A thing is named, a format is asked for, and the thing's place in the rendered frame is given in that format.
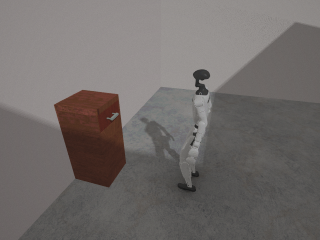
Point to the left robot upper arm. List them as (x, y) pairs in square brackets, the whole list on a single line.
[(200, 108)]

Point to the cabinet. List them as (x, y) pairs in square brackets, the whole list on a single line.
[(96, 157)]

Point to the left robot forearm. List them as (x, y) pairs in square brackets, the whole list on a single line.
[(200, 132)]

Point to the handle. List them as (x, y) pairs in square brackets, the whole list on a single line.
[(113, 117)]

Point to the humanoid robot torso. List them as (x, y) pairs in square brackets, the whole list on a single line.
[(196, 119)]

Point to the right robot upper arm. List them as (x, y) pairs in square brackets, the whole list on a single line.
[(210, 104)]

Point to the robot right thigh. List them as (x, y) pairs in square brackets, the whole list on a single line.
[(190, 133)]

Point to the drawer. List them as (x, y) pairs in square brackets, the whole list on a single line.
[(107, 113)]

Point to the robot left hand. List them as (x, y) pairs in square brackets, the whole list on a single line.
[(193, 153)]

